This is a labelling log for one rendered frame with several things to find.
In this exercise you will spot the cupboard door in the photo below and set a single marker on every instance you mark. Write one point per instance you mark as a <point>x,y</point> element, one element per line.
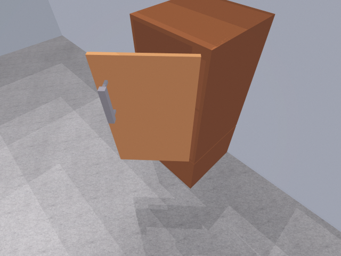
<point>154,95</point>

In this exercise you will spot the handle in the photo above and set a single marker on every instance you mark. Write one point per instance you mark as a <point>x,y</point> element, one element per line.
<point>106,103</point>

